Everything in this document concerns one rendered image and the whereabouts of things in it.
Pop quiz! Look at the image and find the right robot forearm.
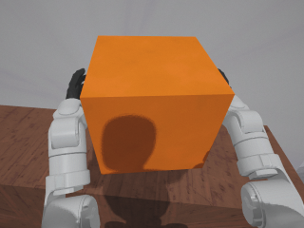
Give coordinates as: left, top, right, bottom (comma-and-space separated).
222, 95, 304, 210

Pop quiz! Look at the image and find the pedestal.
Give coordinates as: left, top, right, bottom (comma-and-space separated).
0, 104, 304, 228

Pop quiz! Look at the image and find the carton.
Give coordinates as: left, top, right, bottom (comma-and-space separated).
80, 35, 235, 175

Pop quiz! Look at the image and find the left robot forearm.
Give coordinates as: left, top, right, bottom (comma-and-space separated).
41, 98, 90, 228

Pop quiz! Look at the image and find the robot right hand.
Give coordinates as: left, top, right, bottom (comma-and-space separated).
218, 68, 229, 85

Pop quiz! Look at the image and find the right robot upper arm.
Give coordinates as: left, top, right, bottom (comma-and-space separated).
240, 179, 304, 228

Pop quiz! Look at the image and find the robot left hand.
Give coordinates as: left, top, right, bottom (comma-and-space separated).
66, 68, 86, 100

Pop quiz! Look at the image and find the left robot upper arm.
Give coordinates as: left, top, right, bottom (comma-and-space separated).
42, 195, 101, 228

